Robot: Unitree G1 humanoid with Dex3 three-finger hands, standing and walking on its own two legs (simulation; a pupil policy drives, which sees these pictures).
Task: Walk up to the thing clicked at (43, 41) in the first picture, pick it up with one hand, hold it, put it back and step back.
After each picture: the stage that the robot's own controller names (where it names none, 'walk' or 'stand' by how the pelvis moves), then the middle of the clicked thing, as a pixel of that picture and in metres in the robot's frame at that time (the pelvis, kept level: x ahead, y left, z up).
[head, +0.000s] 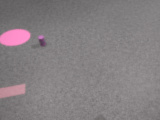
stand; (42, 40) +1.41 +0.48 -0.72
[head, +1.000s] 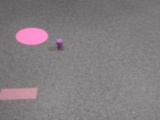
walk; (59, 44) +1.33 +0.22 -0.69
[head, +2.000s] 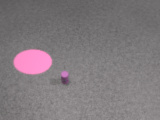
walk; (64, 77) +0.82 +0.14 -0.70
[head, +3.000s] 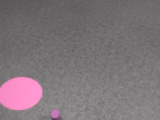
walk; (55, 116) +0.49 +0.18 -0.71
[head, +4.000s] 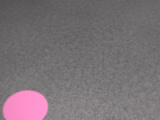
stand; out of the picture +0.37 +0.18 -0.71
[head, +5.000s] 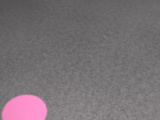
stand; out of the picture +0.36 +0.19 -0.72
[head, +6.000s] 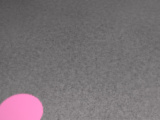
stand; out of the picture +0.35 +0.20 -0.72
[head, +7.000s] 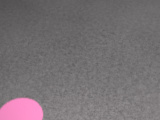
stand; out of the picture +0.34 +0.20 -0.73
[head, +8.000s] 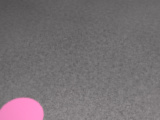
stand; out of the picture +0.34 +0.20 -0.73
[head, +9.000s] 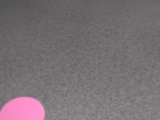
stand; out of the picture +0.33 +0.19 -0.73
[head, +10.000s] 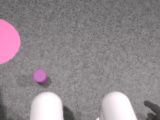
go down; (41, 77) +0.41 +0.20 -0.43
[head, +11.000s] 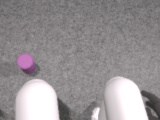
go down; (27, 64) +0.43 +0.23 -0.30
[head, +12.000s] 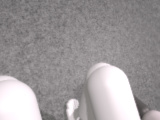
close in; out of the picture +0.40 +0.27 -0.22
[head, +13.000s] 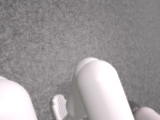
close; out of the picture +0.40 +0.27 -0.22
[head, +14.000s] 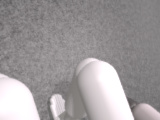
lift; out of the picture +0.38 +0.27 -0.22
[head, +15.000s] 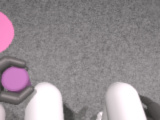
lift; (18, 83) +0.31 +0.23 -0.06
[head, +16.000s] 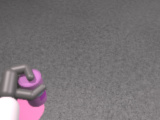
hold; (34, 88) +0.33 +0.17 +0.04
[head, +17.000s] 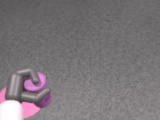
hold; (39, 91) +0.32 +0.16 +0.00
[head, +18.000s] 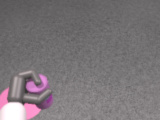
hold; (40, 92) +0.32 +0.16 +0.00
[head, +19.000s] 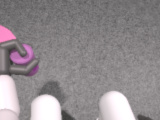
crouch; (26, 61) +0.41 +0.19 -0.08
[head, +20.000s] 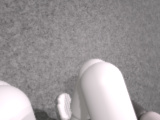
lower; out of the picture +0.40 +0.28 -0.22
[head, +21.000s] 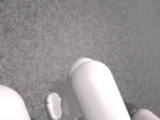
lower; out of the picture +0.42 +0.29 -0.23
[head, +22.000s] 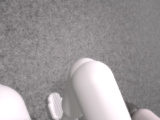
lower; out of the picture +0.42 +0.29 -0.23
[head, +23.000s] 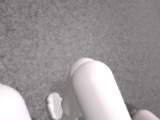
lower; out of the picture +0.42 +0.29 -0.22
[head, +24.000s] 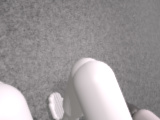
loosen; out of the picture +0.41 +0.29 -0.22
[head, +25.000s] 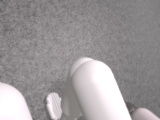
withdraw; out of the picture +0.40 +0.28 -0.23
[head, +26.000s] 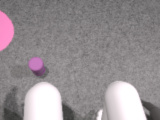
walk; (37, 66) +0.44 +0.22 -0.34
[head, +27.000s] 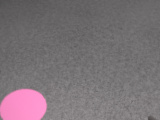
stand; out of the picture +0.37 +0.16 -0.66
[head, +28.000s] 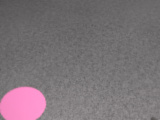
stand; out of the picture +0.38 +0.18 -0.66
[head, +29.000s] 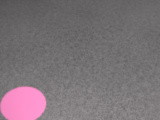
stand; out of the picture +0.38 +0.17 -0.69
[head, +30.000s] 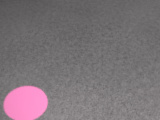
walk; out of the picture +0.40 +0.18 -0.72
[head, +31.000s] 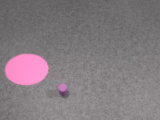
walk; (63, 90) +0.58 +0.14 -0.70
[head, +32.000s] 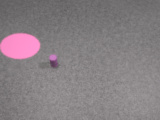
walk; (53, 61) +0.86 +0.23 -0.70
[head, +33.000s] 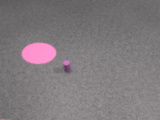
stand; (66, 66) +0.99 +0.18 -0.71
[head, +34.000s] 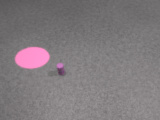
stand; (60, 69) +0.99 +0.23 -0.72
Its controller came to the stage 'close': yes
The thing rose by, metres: 0.71
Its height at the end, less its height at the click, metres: +0.00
